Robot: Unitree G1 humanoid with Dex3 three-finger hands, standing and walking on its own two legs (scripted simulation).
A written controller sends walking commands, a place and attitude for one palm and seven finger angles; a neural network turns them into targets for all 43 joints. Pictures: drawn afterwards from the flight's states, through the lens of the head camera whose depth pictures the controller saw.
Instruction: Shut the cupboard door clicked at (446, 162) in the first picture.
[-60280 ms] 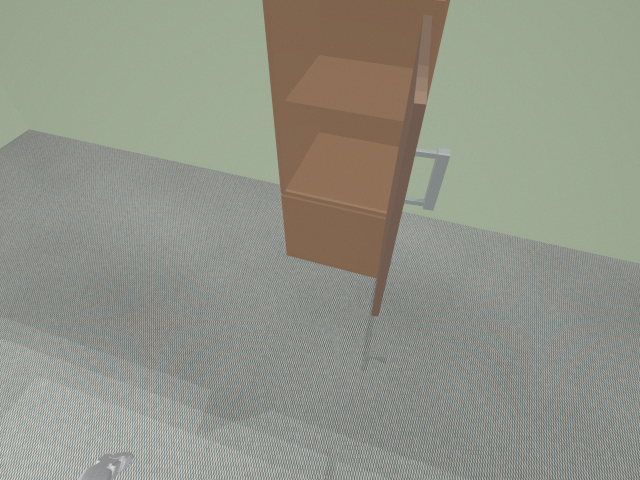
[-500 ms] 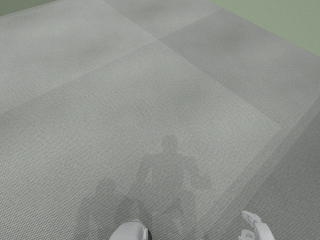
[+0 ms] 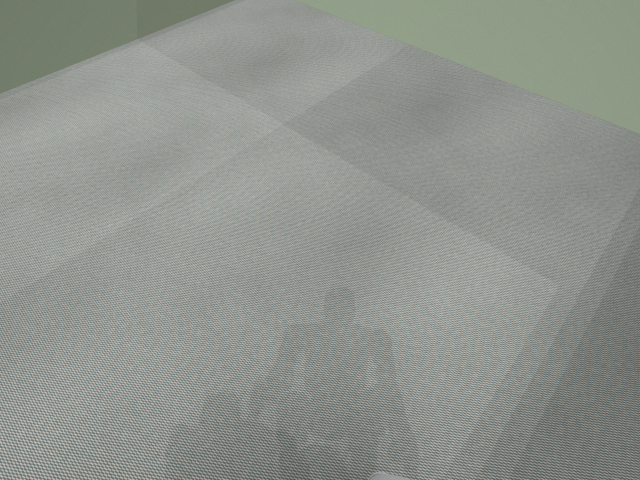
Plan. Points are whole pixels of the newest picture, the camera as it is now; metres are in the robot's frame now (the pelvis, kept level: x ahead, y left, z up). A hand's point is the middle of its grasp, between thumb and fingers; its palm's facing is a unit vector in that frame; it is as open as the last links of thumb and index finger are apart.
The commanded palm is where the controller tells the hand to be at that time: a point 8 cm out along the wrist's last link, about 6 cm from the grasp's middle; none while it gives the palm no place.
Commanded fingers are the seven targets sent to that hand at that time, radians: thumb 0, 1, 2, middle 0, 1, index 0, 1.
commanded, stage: turn to face it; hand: left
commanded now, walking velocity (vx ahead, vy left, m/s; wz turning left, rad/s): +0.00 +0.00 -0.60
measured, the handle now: out of the picture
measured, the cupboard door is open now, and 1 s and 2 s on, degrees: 28 28 28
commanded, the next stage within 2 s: none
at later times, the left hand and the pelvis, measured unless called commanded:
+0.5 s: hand (169, 467) +0.16 +0.23 -0.16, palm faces -0.14 -0.96 -0.22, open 7.4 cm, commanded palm none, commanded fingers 0.00 0.90 0.90 -0.20 -0.30 -0.20 -0.30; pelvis +0.07 +0.04 +0.01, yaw -15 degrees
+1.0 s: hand (258, 370) +0.29 +0.11 -0.14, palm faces -0.57 -0.78 -0.27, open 7.4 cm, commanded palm none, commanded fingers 0.00 0.90 0.90 -0.20 -0.30 -0.20 -0.30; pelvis +0.07 +0.01 +0.00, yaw -35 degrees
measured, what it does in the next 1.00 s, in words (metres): steps on the spot, turning right: left foot, then right foot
